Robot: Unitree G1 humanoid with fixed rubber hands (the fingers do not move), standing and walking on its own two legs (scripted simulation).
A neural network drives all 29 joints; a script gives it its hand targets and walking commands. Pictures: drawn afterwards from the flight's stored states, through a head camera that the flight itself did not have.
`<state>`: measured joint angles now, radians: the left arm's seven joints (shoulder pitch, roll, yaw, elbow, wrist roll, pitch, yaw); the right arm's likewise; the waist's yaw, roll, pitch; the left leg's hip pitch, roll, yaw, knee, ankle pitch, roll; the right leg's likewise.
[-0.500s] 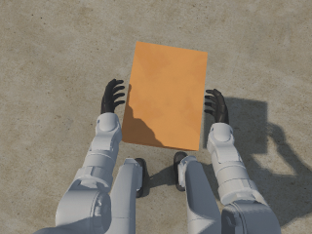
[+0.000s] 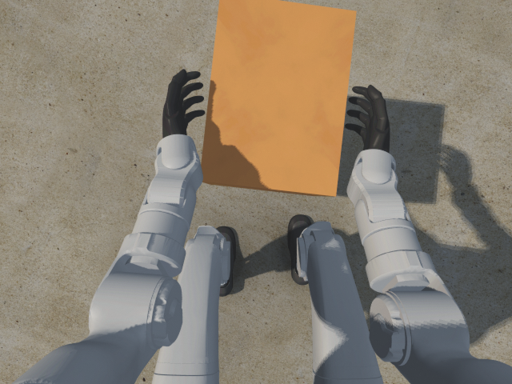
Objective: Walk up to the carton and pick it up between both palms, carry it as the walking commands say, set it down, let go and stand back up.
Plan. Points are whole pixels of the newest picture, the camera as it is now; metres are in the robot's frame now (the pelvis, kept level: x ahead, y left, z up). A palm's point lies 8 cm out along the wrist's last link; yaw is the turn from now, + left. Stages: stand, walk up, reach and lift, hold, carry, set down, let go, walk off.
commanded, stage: set down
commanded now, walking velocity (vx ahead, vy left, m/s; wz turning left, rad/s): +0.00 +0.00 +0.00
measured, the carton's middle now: (273, 108) +0.49 -0.02 -0.24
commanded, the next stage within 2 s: none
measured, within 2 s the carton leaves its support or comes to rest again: neither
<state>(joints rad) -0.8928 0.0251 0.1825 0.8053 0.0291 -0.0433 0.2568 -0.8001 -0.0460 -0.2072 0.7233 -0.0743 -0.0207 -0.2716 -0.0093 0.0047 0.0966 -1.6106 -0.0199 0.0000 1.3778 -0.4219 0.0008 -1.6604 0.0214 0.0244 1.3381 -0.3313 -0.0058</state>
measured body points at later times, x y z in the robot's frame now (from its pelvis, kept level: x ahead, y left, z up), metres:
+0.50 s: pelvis +0.00 +0.01 -0.08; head +0.33 +0.00 +0.23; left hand +0.49 +0.13 -0.23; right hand +0.47 -0.17 -0.24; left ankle +0.09 +0.12 -0.56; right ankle +0.12 -0.11 -0.56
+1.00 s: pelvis -0.01 +0.00 -0.14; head +0.35 -0.01 +0.12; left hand +0.51 +0.12 -0.32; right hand +0.49 -0.17 -0.33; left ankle +0.09 +0.12 -0.56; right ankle +0.12 -0.11 -0.56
